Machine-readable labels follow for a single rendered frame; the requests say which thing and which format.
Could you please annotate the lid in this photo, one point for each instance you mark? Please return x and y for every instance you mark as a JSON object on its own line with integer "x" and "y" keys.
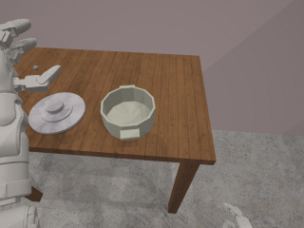
{"x": 48, "y": 124}

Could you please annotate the left robot upper arm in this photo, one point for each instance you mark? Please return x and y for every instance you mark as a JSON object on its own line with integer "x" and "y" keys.
{"x": 25, "y": 216}

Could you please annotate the table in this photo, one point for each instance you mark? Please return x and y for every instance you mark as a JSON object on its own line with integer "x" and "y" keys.
{"x": 181, "y": 132}

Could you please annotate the robot right hand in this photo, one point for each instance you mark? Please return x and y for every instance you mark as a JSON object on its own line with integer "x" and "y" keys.
{"x": 236, "y": 216}

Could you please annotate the robot left hand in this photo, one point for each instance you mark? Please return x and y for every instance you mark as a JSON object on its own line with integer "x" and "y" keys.
{"x": 10, "y": 54}

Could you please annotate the pot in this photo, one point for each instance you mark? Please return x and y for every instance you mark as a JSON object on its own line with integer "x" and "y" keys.
{"x": 128, "y": 112}

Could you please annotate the knob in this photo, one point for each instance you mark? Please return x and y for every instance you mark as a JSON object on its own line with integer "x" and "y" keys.
{"x": 54, "y": 106}

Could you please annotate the left robot forearm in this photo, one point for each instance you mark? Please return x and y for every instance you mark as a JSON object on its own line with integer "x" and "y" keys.
{"x": 14, "y": 150}

